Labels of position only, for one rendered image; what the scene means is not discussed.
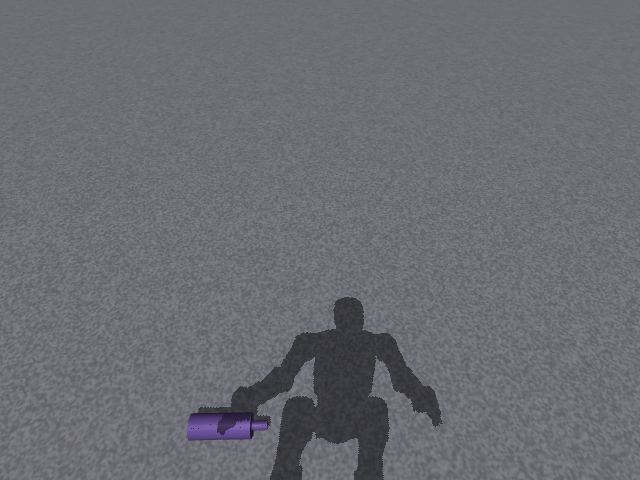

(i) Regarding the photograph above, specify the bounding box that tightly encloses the bottle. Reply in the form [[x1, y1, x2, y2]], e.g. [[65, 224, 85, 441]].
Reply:
[[187, 412, 268, 440]]

